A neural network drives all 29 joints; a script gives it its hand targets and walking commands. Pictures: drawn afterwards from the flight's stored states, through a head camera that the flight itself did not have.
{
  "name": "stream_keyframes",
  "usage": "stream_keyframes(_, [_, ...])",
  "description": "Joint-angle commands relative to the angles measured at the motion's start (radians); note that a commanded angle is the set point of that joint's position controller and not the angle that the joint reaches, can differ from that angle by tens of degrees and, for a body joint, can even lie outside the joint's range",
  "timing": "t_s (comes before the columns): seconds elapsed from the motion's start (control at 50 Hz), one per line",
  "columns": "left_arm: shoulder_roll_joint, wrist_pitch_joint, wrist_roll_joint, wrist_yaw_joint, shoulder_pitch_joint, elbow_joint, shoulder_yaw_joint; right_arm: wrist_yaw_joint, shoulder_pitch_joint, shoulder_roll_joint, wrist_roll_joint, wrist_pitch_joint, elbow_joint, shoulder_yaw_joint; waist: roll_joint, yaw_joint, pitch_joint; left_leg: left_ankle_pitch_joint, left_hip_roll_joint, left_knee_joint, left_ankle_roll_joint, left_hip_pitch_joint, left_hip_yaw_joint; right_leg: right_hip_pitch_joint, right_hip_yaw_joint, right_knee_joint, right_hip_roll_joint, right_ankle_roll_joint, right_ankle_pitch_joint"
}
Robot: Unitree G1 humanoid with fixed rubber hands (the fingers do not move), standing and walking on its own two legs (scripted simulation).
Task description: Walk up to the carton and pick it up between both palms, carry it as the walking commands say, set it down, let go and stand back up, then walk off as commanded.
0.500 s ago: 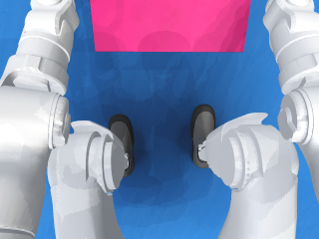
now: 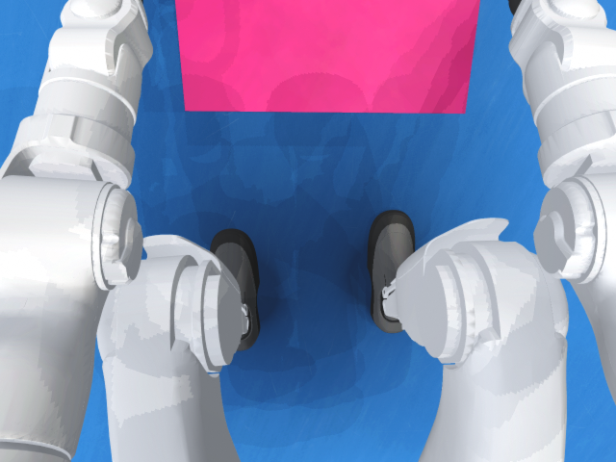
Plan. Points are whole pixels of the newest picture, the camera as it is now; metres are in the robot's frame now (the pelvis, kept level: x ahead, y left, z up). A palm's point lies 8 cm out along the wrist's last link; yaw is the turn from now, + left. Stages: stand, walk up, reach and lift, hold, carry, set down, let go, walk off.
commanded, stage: reach and lift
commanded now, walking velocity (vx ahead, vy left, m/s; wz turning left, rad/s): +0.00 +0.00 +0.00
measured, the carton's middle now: (324, 23) +0.52 -0.03 -0.28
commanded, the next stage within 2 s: none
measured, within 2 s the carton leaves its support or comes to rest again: leaves its support in 0.26 s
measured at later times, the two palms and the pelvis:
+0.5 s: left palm out of the picture +0.55 +0.16 -0.14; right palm out of the picture +0.53 -0.21 -0.14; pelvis -0.01 +0.00 +0.01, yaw +0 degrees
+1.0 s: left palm out of the picture +0.56 +0.16 -0.09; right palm out of the picture +0.53 -0.22 -0.09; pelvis +0.01 +0.00 +0.04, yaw +0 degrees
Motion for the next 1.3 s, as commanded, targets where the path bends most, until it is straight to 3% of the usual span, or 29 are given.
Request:
stream_keyframes(0.0, [-0.756, -0.008, -0.03, -0.226, -0.448, -0.218, -0.173, 0.22, -0.413, 0.77, 0.02, 0.013, -0.213, 0.167, 0.07, -0.023, -1.04, 0.296, -0.056, -0.174, 0.025, 0.424, 0.057, 0.504, -0.047, -0.136, 0.076, -0.02, 0.326])
stream_keyframes(0.28, [-0.827, -0.022, -0.103, -0.185, -0.575, -0.365, -0.263, 0.184, -0.551, 0.807, 0.091, -0.001, -0.383, 0.256, 0.08, -0.039, -1.387, 0.381, -0.073, -0.183, 0.02, 0.608, 0.071, 0.644, -0.074, -0.152, 0.088, -0.011, 0.405])
stream_keyframes(0.52, [-0.9, 0.036, -0.032, -0.216, -0.545, -0.298, -0.164, 0.199, -0.544, 0.861, -0.012, 0.061, -0.396, 0.187, 0.041, -0.041, -1.363, 0.218, -0.083, -0.252, 0.03, 0.508, 0.092, 0.644, -0.094, -0.226, 0.095, -0.008, 0.253])
stream_keyframes(0.74, [-0.971, 0.088, 0.02, -0.24, -0.496, -0.363, -0.127, 0.245, -0.48, 0.946, -0.065, 0.131, -0.469, 0.155, 0.031, -0.031, -1.456, 0.251, -0.098, -0.286, 0.027, 0.531, 0.105, 0.638, -0.11, -0.256, 0.106, 0.002, 0.271])
stream_keyframes(0.94, [-1.04, 0.117, 0.029, -0.239, -0.422, -0.492, -0.182, 0.26, -0.385, 1.01, -0.076, 0.174, -0.585, 0.203, 0.038, -0.031, -1.666, 0.372, -0.118, -0.322, 0.017, 0.612, 0.114, 0.721, -0.113, -0.289, 0.125, 0.01, 0.406])
stream_keyframes(1.28, [-1.109, 0.167, 0.109, -0.261, -0.324, -0.48, -0.148, 0.29, -0.279, 1.078, -0.155, 0.23, -0.551, 0.154, 0.047, -0.031, -1.584, 0.258, -0.134, -0.46, 0.006, 0.569, 0.121, 0.664, -0.116, -0.429, 0.132, 0.011, 0.288])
